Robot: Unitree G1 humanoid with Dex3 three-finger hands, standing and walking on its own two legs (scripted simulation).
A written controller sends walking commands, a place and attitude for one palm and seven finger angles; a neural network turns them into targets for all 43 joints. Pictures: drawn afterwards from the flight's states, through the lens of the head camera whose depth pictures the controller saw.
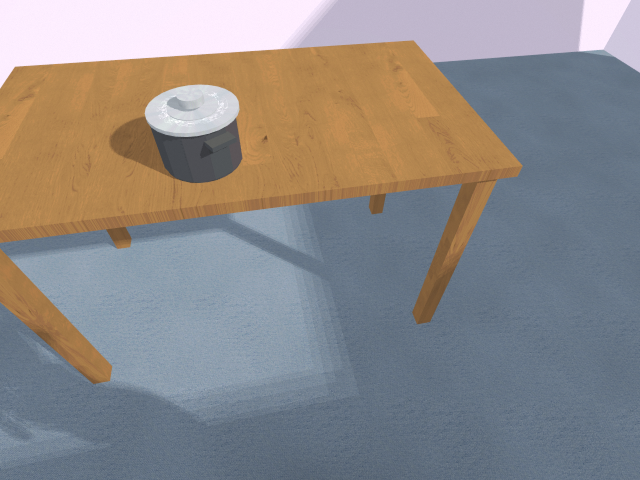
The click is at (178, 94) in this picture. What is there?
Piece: lid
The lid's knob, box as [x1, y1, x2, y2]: [176, 88, 204, 108]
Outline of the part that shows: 176,94 179,105 184,108 197,107 201,105 204,101 202,92 196,88 183,89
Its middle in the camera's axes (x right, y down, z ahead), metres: -0.25 -0.27 +0.73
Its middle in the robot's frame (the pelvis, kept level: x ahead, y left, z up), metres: +0.73 +0.29 +0.09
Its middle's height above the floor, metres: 0.87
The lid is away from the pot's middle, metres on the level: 0.00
